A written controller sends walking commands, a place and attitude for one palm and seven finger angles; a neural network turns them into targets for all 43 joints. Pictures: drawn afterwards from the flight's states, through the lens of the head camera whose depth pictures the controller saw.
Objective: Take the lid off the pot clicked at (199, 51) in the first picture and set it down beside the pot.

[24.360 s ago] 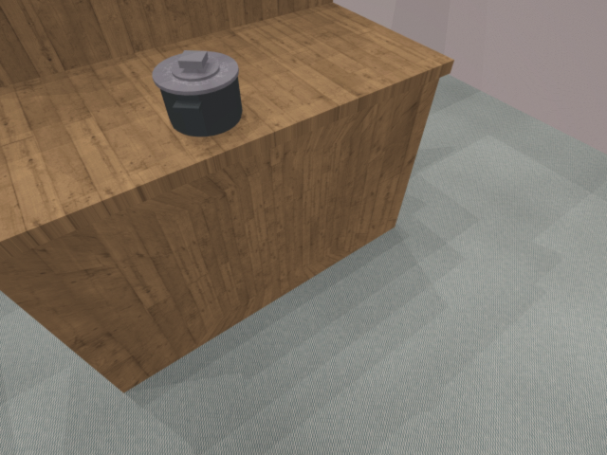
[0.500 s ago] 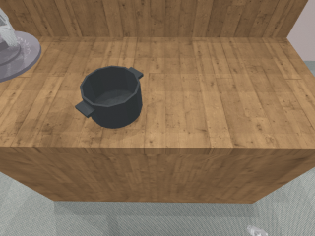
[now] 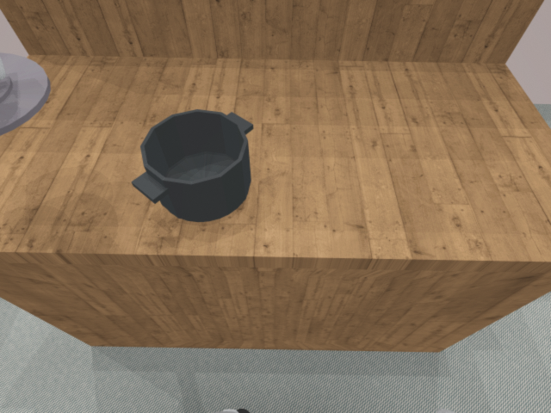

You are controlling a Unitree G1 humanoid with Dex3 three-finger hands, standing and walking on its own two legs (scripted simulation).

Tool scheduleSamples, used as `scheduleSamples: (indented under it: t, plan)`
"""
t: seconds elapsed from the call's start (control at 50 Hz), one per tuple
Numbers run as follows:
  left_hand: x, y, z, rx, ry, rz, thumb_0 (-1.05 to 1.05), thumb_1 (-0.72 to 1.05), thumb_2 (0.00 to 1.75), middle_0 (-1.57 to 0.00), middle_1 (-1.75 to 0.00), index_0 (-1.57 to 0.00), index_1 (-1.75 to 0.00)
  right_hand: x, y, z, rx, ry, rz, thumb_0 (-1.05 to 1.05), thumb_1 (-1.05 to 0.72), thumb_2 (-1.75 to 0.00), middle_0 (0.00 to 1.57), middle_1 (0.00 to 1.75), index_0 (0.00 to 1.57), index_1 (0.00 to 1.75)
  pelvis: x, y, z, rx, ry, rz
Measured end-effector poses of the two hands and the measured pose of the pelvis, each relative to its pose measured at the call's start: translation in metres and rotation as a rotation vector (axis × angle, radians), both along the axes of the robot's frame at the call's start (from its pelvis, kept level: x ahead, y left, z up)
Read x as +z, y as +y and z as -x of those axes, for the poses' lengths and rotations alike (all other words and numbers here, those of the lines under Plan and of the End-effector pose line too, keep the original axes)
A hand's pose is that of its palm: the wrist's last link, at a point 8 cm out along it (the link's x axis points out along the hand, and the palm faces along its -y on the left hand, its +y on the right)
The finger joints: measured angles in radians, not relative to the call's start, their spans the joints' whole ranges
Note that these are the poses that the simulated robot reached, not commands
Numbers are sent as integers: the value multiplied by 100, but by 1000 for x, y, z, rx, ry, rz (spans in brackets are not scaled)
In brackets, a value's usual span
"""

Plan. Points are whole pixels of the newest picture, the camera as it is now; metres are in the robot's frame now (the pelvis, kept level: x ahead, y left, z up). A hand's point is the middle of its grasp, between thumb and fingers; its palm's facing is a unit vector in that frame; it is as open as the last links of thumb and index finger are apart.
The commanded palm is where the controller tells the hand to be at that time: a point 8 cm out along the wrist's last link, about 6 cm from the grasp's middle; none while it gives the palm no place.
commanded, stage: lower the lid onto the table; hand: left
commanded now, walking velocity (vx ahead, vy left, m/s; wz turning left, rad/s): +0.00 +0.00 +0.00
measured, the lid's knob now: out of the picture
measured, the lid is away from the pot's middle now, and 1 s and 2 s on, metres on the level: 0.25 0.23 0.23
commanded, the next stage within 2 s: none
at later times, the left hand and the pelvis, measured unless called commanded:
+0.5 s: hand out of the picture +0.45 +0.34 +0.24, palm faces -0.30 -0.15 -0.94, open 6.6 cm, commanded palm +0.46 +0.35 +0.32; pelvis +0.01 +0.00 +0.00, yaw -1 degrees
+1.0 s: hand (4, 108) +0.44 +0.34 +0.20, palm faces -0.37 -0.15 -0.92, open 6.6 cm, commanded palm +0.47 +0.35 +0.29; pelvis +0.01 -0.01 +0.00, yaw +0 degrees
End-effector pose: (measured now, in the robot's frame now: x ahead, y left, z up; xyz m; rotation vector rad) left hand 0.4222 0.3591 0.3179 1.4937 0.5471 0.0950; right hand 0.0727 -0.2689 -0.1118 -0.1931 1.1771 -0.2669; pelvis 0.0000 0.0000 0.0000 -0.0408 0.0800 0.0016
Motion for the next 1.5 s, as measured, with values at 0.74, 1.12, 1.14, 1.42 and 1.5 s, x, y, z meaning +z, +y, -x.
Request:
scheduleSamples:
  t: [0.74, 1.12, 1.14, 1.42, 1.5]
  plan:
    - [-33, -19, -24, 5, 39, 59, 2, 20, 105, -54, -76, -81, -95, 0, -11, 13, -47, -2, -9, 1, -91, -89, 21, 29, 20, 30, -2, -4, -7, -13, 15, -5]
    - [-63, -17, -19, -15, 102, 81, 2, 20, 105, -54, -76, -81, -95, 2, -16, 6, -29, -19, 19, 1, -91, -89, 21, 29, 20, 30, -3, -8, -6, -8, 13, 0]
    - [-64, -17, -20, -14, 103, 85, 2, 20, 105, -53, -76, -81, -95, 2, -16, 7, -33, -17, 21, 1, -91, -89, 21, 29, 20, 30, -3, -8, -6, -9, 13, 0]
    - [-82, -8, -22, -23, 118, 98, 2, 20, 105, -53, -76, -80, -96, 1, -14, 29, -64, 34, 24, 1, -91, -89, 21, 29, 20, 30, -5, -3, -5, -17, 28, 3]
    - [-86, -6, -20, -33, 118, 100, 2, 20, 105, -53, -76, -80, -95, 0, -11, 30, -64, 34, 24, 1, -91, -89, 21, 29, 20, 30, -5, -1, -4, -17, 31, 5]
